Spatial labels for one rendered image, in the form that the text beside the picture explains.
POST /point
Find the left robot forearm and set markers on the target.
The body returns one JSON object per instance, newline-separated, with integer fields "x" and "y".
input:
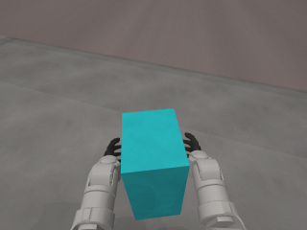
{"x": 96, "y": 212}

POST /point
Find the left robot hand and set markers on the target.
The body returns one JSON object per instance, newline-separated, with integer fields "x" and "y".
{"x": 111, "y": 148}

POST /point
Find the carton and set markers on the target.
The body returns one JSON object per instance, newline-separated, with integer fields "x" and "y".
{"x": 154, "y": 163}

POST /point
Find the right robot hand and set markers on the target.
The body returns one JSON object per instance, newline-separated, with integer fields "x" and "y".
{"x": 193, "y": 143}

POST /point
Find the right robot forearm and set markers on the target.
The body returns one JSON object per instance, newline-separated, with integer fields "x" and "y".
{"x": 215, "y": 207}

